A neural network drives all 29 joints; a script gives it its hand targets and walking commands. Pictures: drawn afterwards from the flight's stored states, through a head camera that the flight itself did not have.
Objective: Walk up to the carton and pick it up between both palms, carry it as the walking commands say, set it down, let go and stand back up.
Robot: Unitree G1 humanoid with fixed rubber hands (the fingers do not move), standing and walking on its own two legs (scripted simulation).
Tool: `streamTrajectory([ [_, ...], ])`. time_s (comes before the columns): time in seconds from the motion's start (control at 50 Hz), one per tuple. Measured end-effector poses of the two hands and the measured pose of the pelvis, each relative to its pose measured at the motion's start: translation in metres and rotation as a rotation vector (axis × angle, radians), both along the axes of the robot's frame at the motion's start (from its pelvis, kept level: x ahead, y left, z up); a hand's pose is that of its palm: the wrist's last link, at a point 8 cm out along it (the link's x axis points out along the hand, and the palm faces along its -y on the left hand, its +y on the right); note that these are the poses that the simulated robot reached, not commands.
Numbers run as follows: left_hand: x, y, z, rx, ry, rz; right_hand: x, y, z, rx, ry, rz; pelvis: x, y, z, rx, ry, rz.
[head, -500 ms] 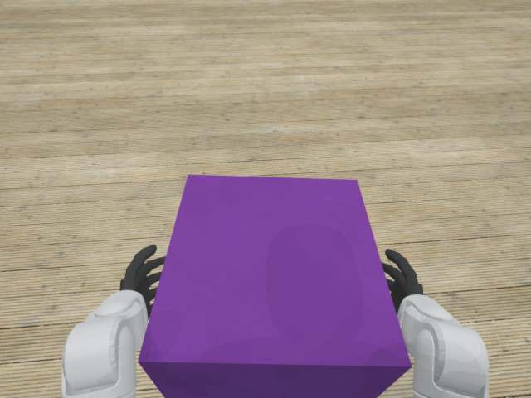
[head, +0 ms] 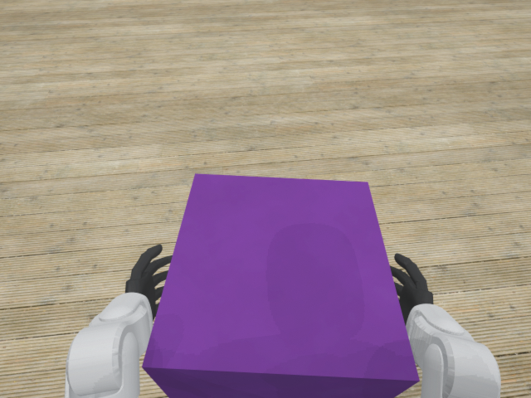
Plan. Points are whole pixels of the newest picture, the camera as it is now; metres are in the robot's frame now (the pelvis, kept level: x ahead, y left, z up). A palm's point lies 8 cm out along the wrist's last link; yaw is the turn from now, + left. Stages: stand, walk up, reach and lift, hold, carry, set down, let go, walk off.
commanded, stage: carry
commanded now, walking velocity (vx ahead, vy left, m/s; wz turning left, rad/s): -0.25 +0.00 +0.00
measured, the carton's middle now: (275, 302) +0.29 -0.01 -0.01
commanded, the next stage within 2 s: none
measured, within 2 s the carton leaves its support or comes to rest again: neither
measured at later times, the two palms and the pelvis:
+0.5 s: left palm out of the picture +0.04 +0.17 +0.09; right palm out of the picture +0.03 -0.19 +0.08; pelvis -0.21 +0.01 +0.00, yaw +0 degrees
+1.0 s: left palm out of the picture -0.15 +0.18 +0.07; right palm out of the picture -0.17 -0.18 +0.05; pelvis -0.41 +0.01 +0.00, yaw -1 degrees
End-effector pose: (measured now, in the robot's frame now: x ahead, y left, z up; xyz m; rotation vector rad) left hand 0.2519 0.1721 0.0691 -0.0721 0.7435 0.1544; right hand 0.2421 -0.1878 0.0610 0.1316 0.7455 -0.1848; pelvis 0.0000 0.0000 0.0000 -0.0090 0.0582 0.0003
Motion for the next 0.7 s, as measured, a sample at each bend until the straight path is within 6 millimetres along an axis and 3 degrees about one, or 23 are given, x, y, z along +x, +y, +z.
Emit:
streamTrajectory([
  [0.12,-0.043,0.000,-0.005,-0.008,-0.027,-0.044,-0.055,0.001,0.003,-0.014,-0.027,-0.041,-0.050,0.006,-0.007,0.004,-0.029,-0.011],
  [0.34,-0.155,-0.006,-0.006,0.025,0.001,0.008,-0.148,-0.006,-0.011,0.010,0.001,0.021,-0.146,-0.008,-0.010,0.018,-0.055,-0.021],
  [0.46,-0.195,-0.008,0.016,0.023,-0.047,-0.020,-0.201,-0.008,0.008,0.022,-0.046,-0.019,-0.192,0.001,-0.001,0.037,-0.040,-0.014],
  [0.56,-0.229,0.007,0.014,-0.008,-0.082,-0.028,-0.236,0.007,0.020,-0.031,-0.081,-0.012,-0.234,0.017,-0.008,0.019,-0.011,0.014],
  [0.64,-0.273,0.030,0.001,-0.016,-0.007,-0.010,-0.268,0.030,0.017,-0.036,-0.006,0.010,-0.263,0.023,0.001,-0.020,-0.031,0.011],
  [0.7,-0.302,0.042,0.001,-0.038,-0.007,0.023,-0.284,0.043,0.026,-0.055,-0.008,0.041,-0.285,0.021,0.005,-0.032,-0.035,0.018],
])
